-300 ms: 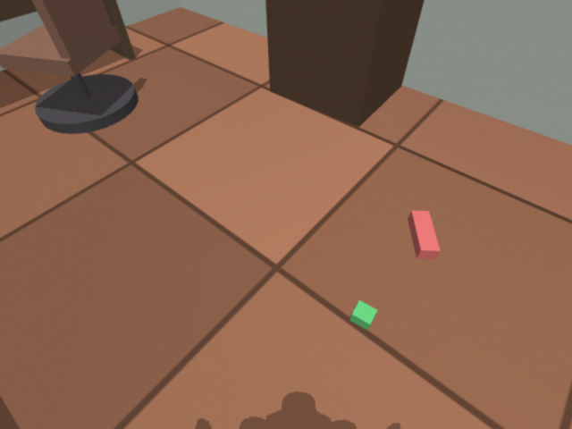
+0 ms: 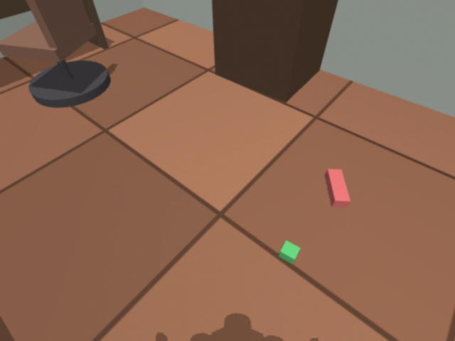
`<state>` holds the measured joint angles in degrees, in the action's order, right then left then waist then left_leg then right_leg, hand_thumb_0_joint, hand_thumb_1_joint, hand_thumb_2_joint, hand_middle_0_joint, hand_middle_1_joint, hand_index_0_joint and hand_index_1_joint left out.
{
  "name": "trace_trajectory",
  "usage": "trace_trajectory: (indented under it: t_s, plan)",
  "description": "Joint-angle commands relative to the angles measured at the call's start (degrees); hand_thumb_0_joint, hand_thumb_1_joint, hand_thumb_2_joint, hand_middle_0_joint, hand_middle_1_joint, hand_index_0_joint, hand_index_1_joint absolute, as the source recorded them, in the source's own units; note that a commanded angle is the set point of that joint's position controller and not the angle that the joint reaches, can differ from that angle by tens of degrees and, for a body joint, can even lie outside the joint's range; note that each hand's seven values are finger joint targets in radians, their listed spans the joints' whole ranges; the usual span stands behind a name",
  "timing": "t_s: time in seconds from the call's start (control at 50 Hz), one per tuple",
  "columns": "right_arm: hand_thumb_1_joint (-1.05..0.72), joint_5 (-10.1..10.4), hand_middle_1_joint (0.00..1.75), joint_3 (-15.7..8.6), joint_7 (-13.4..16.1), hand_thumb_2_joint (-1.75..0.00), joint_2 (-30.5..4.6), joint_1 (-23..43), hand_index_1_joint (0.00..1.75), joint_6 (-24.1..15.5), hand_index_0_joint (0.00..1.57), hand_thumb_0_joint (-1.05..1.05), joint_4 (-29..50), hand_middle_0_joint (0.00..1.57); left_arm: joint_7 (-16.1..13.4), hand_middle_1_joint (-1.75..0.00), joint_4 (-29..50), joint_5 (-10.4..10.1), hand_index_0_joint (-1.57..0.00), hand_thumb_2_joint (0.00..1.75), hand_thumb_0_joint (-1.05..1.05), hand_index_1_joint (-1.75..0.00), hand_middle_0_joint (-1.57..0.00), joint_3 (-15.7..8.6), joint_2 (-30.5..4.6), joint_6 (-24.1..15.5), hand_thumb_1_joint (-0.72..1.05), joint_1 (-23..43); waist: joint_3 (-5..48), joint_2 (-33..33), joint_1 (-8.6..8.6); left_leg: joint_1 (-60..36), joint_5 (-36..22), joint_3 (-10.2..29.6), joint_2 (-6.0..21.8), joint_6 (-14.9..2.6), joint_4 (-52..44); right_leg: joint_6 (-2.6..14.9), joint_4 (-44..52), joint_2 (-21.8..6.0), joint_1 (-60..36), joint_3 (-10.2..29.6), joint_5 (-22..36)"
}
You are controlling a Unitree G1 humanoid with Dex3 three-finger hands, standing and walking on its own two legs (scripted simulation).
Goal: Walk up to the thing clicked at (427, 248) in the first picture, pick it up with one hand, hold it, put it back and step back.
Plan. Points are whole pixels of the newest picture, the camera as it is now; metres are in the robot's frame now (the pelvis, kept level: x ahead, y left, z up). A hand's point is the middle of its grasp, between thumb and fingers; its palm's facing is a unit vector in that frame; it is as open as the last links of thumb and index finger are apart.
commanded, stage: stand
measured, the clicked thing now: (336, 187) +1.00 -0.55 -0.75
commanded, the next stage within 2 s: walk up in 0.82 s
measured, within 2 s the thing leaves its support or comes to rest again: neither
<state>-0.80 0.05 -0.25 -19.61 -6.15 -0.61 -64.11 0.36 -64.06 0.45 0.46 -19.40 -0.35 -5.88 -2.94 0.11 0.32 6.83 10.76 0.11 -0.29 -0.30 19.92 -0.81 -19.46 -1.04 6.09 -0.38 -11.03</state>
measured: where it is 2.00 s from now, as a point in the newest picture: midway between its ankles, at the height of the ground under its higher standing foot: outside the picture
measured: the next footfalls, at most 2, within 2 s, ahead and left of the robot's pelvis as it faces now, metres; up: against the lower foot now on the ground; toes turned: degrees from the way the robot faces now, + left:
right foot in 1.34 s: +0.00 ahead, -0.12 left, +0.00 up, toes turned -30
left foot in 1.72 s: +0.16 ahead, +0.09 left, +0.00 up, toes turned -41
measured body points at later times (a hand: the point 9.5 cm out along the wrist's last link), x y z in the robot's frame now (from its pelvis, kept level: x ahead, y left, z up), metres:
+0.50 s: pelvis +0.00 +0.00 +0.00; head +0.01 +0.00 +0.45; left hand +0.07 +0.30 -0.13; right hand +0.08 -0.29 -0.13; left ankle +0.00 +0.12 -0.75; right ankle +0.00 -0.13 -0.75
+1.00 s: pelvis -0.01 +0.03 -0.02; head +0.04 +0.01 +0.43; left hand +0.09 +0.32 -0.14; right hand +0.09 -0.31 -0.13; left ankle +0.00 +0.11 -0.75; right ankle +0.00 -0.13 -0.75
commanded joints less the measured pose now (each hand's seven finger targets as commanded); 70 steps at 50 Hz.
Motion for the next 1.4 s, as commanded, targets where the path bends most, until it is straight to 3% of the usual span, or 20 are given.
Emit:
trace_trajectory:
  t_s: [0.0, 0.78, 0.8, 0.86, 0.88, 0.92, 0.94, 0.96, 0.98, 1.0, 1.02, 1.08, 1.12, 1.2, 1.26, 1.3, 1.32, 1.34, 1.36, 1.38]
  plan:
    - [-0.90, 0.28, 0.30, -2.14, 0.76, -0.90, -11.88, 2.32, 0.30, -1.46, 0.20, 0.00, 3.55, 0.20, -0.92, -0.30, 3.26, 0.13, -0.20, 0.90, 0.00, -0.30, -0.20, -2.50, -12.17, -1.39, 0.90, 2.21, 3.30, -0.55, -0.18, 0.31, -6.99, 5.93, 7.23, -1.27, -3.88, 2.22, 3.18, -6.23, -0.19, 4.85, 6.32]
    - [-0.90, 0.38, 0.30, -2.13, 0.82, -0.90, -12.50, 2.26, 0.30, -1.31, 0.20, 0.00, 3.65, 0.20, -1.03, -0.30, 3.57, 0.23, -0.20, 0.90, 0.00, -0.30, -0.20, -2.34, -12.03, -1.48, 0.90, 0.53, 4.36, 0.08, -0.01, -1.45, -11.02, 5.83, 7.37, -1.54, -3.18, 1.89, 3.58, -6.67, -1.14, 4.39, 9.75]
    - [-0.90, -0.35, 0.30, -6.85, 0.20, -0.90, -19.08, 5.43, 0.30, -0.63, 0.20, 0.00, 8.10, 0.20, -0.95, -0.30, 8.90, 1.29, -0.20, 0.90, 0.00, -0.30, -0.20, -4.40, -16.48, -0.16, 0.90, -1.47, 0.57, 1.30, -1.40, -5.20, -4.39, -2.36, 3.92, -1.07, 6.97, 4.12, -1.55, -6.19, 10.95, 12.48, 18.84]
    - [-0.90, 0.29, 0.30, -6.99, -0.47, -0.90, -15.57, 4.36, 0.30, 0.21, 0.20, 0.00, 11.27, 0.20, -1.17, -0.30, 11.70, 2.06, -0.20, 0.90, 0.00, -0.30, -0.20, -5.41, -17.71, -0.34, 0.90, -2.70, 1.61, -4.40, -1.58, 1.80, 7.06, 1.80, 3.06, -1.52, 12.08, 8.02, -3.42, -9.11, 12.05, 20.66, 15.78]
    - [-0.90, 0.29, 0.30, -7.13, -0.72, -0.90, -15.27, 4.02, 0.30, 0.42, 0.20, 0.00, 12.12, 0.20, -1.20, -0.30, 13.47, 2.23, -0.20, 0.90, 0.00, -0.30, -0.20, -5.93, -18.62, -0.53, 0.90, -2.92, 2.88, -7.83, -1.53, 4.10, 8.87, 3.12, 2.22, -1.62, 13.63, 9.76, -3.62, -10.32, 11.18, 24.62, 15.30]
    - [-0.90, 0.39, 0.30, -7.79, -1.20, -0.90, -14.94, 3.67, 0.30, 0.66, 0.20, 0.00, 14.29, 0.20, -1.13, -0.30, 16.57, 2.51, -0.20, 0.90, 0.00, -0.30, -0.20, -6.05, -18.15, -0.63, 0.90, -2.82, 4.81, -9.71, -1.81, 1.36, 11.01, 5.64, 1.52, -2.09, 15.05, 11.03, -6.08, -10.18, 14.87, 27.96, 15.90]
    - [-0.90, 0.43, 0.30, -8.08, -1.21, -0.90, -15.52, 2.29, 0.30, 0.67, 0.20, 0.00, 14.84, 0.20, -1.06, -0.30, 18.03, 2.51, -0.20, 0.90, 0.00, -0.30, -0.20, -5.76, -17.16, -0.61, 0.90, -2.89, 5.73, -7.94, -2.97, -1.52, 10.10, 8.02, 3.82, -3.01, 11.51, 9.52, -8.61, -7.84, 18.00, 25.92, 14.63]
    - [-0.90, 0.48, 0.30, -8.59, -1.13, -0.90, -16.44, 0.51, 0.30, 0.59, 0.20, 0.00, 14.85, 0.20, -0.98, -0.30, 19.48, 2.23, -0.20, 0.90, 0.00, -0.30, -0.20, -5.39, -15.28, -0.43, 0.90, -1.44, 7.03, -4.02, -4.33, -7.40, 7.18, 11.20, 8.63, -4.61, 5.82, 6.26, -13.55, -2.91, 23.09, 19.22, 10.37]
    - [-0.90, 0.18, 0.30, -9.22, -0.85, -0.90, -18.19, -0.61, 0.30, 0.56, 0.20, 0.00, 15.60, 0.20, -1.13, -0.30, 20.58, 1.75, -0.20, 0.90, 0.00, -0.30, -0.20, -4.98, -12.43, -0.16, 0.90, -0.62, 8.45, 6.62, -6.00, -8.03, 0.39, 16.69, 20.28, -9.49, -2.34, 2.15, -27.39, 3.12, 23.69, 6.44, -1.43]
    - [-0.90, -0.21, 0.30, -9.48, -0.72, -0.90, -18.16, 1.11, 0.30, 0.66, 0.20, 0.00, 17.59, 0.20, -1.50, -0.30, 20.80, 2.29, -0.20, 0.90, 0.00, -0.30, -0.20, -5.13, -12.99, 0.43, 0.90, -3.89, 7.72, 7.29, -4.53, -6.18, -7.36, 17.40, 27.04, -13.74, -3.37, 0.86, -34.49, 2.06, 25.71, 3.32, -19.00]
    - [-0.90, -0.86, 0.30, -9.98, -0.92, -0.90, -18.07, 2.47, 0.30, 0.79, 0.20, 0.00, 19.28, 0.20, -1.43, -0.30, 21.02, 2.27, -0.20, 0.90, 0.00, -0.30, -0.20, -5.30, -14.13, 0.98, 0.90, -6.65, 6.44, 8.02, -3.49, -4.78, -7.86, 16.68, 29.40, -16.49, -3.89, 0.55, -40.09, -0.18, 26.82, 2.30, -21.02]
    - [-0.90, -1.16, 0.30, -9.19, -0.71, -0.90, -15.19, 2.39, 0.30, 0.42, 0.20, 0.00, 21.83, 0.20, 0.26, -0.30, 20.79, 1.61, -0.20, 0.90, 0.00, -0.30, -0.20, -6.01, -14.56, 1.87, 0.90, -9.33, 0.74, 4.56, -1.31, -1.15, -12.37, 5.77, 21.37, -11.61, -1.92, 1.50, -41.33, -3.28, 25.67, 1.87, -15.51]
    - [-0.90, -0.72, 0.30, -8.96, -0.61, -0.90, -15.29, 0.25, 0.30, -0.06, 0.20, 0.00, 22.29, 0.20, 1.42, -0.30, 22.44, 0.87, -0.20, 0.90, 0.00, -0.30, -0.20, -5.52, -13.22, 1.70, 0.90, -9.46, 0.98, 6.38, -1.91, -4.51, -14.69, -1.26, 16.22, -8.13, 0.94, 1.84, -35.13, -3.45, 26.38, 0.23, -10.60]
    - [-0.90, -0.94, 0.30, -9.38, -1.47, -0.90, -16.91, -2.65, 0.30, 0.31, 0.20, 0.00, 25.51, 0.20, 1.75, -0.30, 24.76, 0.67, -0.20, 0.90, 0.00, -0.30, -0.20, -5.51, -13.05, 1.09, 0.90, -9.64, 2.56, 10.24, -3.65, -4.46, -17.68, -6.34, 16.86, -9.09, 4.81, 1.10, -23.81, -1.75, 19.39, -3.74, -9.67]
    - [-0.90, 0.56, 0.30, -9.74, -1.86, -0.90, -16.12, -3.89, 0.30, 1.13, 0.20, 0.00, 27.70, 0.20, 1.10, -0.30, 24.53, 1.08, -0.20, 0.90, 0.00, -0.30, -0.20, -6.34, -13.61, 0.75, 0.90, -11.49, 4.33, 7.81, -3.24, -0.69, -15.33, -6.43, 18.90, -8.47, 9.38, 1.68, -21.16, 0.49, 14.34, -6.72, -8.78]
    - [-0.90, 0.91, 0.30, -9.57, -2.06, -0.90, -15.86, -3.41, 0.30, 1.52, 0.20, 0.00, 29.12, 0.20, 0.53, -0.30, 24.49, 1.37, -0.20, 0.90, 0.00, -0.30, -0.20, -6.89, -14.27, 0.16, 0.90, -14.25, 4.89, 6.69, -1.15, 3.60, -13.87, -7.89, 18.07, -7.26, 15.41, 2.97, -15.49, 1.18, 8.84, -6.18, -7.21]
    - [-0.90, 1.24, 0.30, -9.15, -2.17, -0.90, -15.15, -2.12, 0.30, 1.71, 0.20, 0.00, 29.83, 0.20, 0.14, -0.30, 23.64, 1.44, -0.20, 0.90, 0.00, -0.30, -0.20, -7.66, -15.34, -0.40, 0.90, -18.35, 6.49, 3.49, 1.84, 7.79, -13.07, -9.69, 15.54, -5.61, 24.40, 4.80, -10.53, 1.77, 2.06, -3.28, -5.86]
    - [-0.90, 1.54, 0.30, -8.45, -2.31, -0.90, -13.15, -1.99, 0.30, 1.83, 0.20, 0.00, 31.03, 0.20, -0.48, -0.30, 23.50, 1.63, -0.20, 0.90, 0.00, -0.30, -0.20, -8.86, -19.36, -1.20, 0.90, -22.60, 7.31, -7.75, 4.91, 17.39, -4.26, -11.24, 9.43, -2.66, 39.58, 8.97, -2.60, -5.45, -5.01, 12.29, -1.19]
    - [-0.90, 1.69, 0.30, -6.72, -2.40, -0.90, -8.59, -0.69, 0.30, 1.88, 0.20, 0.00, 32.70, 0.20, -1.15, -0.30, 25.26, 1.79, -0.20, 0.90, 0.00, -0.30, -0.20, -9.52, -23.21, -2.06, 0.90, -21.76, 4.23, -17.40, 4.58, 34.69, 25.12, -7.57, -1.01, 1.57, 48.10, 15.50, -2.01, -16.67, -11.33, 34.55, 15.37]
    - [-0.90, 1.22, 0.30, -7.43, -1.65, -0.90, -12.29, -0.79, 0.30, 1.97, 0.20, 0.00, 32.43, 0.20, -1.37, -0.30, 26.48, 1.07, -0.20, 0.90, 0.00, -0.30, -0.20, -9.43, -24.02, -1.79, 0.90, -19.72, 5.44, -13.27, 4.52, 30.50, 29.92, 1.23, 2.21, 2.14, 51.35, 21.80, -1.67, -21.45, -3.91, 41.11, 17.24]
